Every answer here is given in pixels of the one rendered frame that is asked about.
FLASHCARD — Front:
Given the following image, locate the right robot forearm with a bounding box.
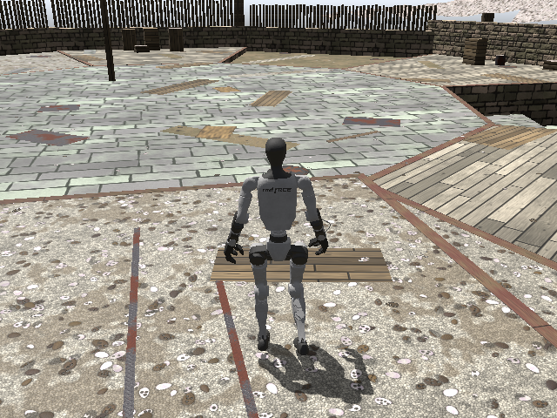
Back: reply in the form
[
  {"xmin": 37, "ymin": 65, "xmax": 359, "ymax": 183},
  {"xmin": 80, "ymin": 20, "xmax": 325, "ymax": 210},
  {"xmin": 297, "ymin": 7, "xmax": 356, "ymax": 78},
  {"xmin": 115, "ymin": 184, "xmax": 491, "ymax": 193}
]
[{"xmin": 310, "ymin": 208, "xmax": 326, "ymax": 241}]

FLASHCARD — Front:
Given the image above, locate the robot right hand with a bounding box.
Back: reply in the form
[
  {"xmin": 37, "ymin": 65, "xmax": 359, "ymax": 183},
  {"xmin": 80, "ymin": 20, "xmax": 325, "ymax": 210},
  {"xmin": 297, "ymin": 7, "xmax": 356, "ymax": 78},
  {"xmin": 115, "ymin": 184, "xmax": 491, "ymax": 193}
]
[{"xmin": 308, "ymin": 238, "xmax": 328, "ymax": 255}]

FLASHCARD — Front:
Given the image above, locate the left robot upper arm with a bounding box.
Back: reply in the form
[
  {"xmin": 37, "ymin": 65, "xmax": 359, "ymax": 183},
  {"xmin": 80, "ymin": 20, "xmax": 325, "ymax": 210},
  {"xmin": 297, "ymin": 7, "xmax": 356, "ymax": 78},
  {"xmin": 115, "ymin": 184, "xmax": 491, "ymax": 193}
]
[{"xmin": 235, "ymin": 176, "xmax": 258, "ymax": 224}]

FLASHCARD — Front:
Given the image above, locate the robot right thigh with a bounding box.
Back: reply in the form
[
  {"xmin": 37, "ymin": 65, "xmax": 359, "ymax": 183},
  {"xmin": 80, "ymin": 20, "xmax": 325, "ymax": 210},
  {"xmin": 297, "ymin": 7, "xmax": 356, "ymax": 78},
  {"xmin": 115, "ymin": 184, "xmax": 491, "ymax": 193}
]
[{"xmin": 288, "ymin": 242, "xmax": 308, "ymax": 298}]

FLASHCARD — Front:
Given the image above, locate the left robot foot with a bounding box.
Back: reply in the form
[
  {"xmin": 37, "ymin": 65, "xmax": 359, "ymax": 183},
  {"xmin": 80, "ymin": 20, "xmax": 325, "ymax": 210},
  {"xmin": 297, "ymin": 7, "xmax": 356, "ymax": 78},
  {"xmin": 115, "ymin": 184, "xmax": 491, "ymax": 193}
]
[{"xmin": 258, "ymin": 329, "xmax": 270, "ymax": 351}]

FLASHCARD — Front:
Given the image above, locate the right robot upper arm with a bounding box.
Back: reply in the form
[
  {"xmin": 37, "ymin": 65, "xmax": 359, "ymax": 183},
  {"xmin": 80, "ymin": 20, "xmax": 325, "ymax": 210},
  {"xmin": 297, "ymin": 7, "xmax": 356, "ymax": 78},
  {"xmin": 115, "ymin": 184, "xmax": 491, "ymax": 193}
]
[{"xmin": 295, "ymin": 174, "xmax": 319, "ymax": 222}]

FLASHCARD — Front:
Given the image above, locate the left robot forearm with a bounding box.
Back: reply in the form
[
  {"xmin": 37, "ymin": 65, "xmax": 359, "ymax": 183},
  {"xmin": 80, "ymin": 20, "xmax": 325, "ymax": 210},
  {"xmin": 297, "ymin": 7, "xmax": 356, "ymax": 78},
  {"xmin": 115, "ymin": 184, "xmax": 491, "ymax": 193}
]
[{"xmin": 226, "ymin": 211, "xmax": 244, "ymax": 246}]

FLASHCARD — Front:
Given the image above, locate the robot left hand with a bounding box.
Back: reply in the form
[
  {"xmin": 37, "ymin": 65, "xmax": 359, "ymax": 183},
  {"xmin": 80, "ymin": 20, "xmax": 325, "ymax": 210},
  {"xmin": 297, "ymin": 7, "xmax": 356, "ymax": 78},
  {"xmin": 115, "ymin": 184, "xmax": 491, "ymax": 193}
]
[{"xmin": 224, "ymin": 242, "xmax": 244, "ymax": 264}]

